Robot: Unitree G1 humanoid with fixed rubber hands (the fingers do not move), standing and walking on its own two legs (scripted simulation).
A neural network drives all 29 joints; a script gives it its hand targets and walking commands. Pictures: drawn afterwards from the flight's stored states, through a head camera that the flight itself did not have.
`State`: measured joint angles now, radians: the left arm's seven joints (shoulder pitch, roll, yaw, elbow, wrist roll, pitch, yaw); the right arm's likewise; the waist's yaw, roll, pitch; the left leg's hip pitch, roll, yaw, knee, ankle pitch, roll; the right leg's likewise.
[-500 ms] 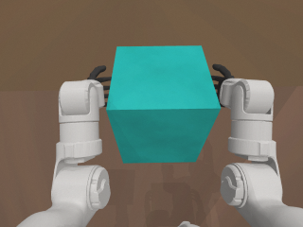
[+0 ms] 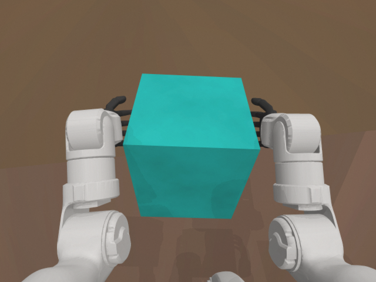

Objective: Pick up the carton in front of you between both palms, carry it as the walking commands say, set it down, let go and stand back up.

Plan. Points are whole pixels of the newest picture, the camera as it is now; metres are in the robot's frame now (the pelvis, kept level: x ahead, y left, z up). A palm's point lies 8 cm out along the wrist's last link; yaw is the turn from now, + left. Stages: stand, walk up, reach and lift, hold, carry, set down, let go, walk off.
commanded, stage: carry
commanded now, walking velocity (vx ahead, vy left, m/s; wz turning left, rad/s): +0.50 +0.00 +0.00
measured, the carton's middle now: (188, 150) +0.39 -0.03 +0.07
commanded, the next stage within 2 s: none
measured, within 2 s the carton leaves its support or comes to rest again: neither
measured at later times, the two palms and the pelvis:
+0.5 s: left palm (101, 25) +0.67 +0.15 +0.23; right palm (217, 10) +0.72 -0.15 +0.23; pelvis +0.31 -0.04 +0.05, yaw +1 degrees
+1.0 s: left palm out of the picture +1.03 +0.10 +0.28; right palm out of the picture +1.03 -0.20 +0.28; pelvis +0.65 -0.04 +0.09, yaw +0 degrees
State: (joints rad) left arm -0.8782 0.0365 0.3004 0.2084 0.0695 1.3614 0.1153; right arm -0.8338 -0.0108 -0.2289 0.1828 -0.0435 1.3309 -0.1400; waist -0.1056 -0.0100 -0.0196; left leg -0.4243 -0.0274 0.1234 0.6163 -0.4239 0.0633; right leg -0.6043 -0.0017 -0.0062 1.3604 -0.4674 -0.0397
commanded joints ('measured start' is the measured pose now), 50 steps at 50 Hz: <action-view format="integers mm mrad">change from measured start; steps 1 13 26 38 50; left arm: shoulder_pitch -733 -688 -885 -729 -676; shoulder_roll -1026 -1026 -1124 -1063 -1007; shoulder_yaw -497 -536 -611 -481 -535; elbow -147 -19 -178 -96 -33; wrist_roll -340 -366 -546 -349 -357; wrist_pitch -43 -35 -23 -49 -36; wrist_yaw -161 -184 -227 -178 -173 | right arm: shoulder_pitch -987 -846 -709 -984 -853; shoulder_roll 1171 1063 946 1200 1049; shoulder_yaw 592 489 410 578 501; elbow -261 -15 0 -218 -62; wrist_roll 555 417 254 550 440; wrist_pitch -27 15 25 -36 18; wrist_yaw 238 256 175 248 254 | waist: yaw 44 209 179 43 219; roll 79 -236 -134 69 -299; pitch -516 -599 -423 -513 -660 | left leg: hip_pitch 560 -400 -204 582 -332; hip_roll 285 -23 16 285 -53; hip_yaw -451 -142 34 -459 -95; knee -208 768 179 -199 703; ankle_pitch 243 -125 28 271 -115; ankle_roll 167 -49 -25 157 -67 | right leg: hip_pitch -229 956 627 -237 975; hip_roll -35 -339 -226 -30 -329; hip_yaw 11 725 97 15 748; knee -54 -1009 -1011 -34 -1034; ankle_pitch -12 151 403 -3 79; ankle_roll -5 -306 -163 -5 -298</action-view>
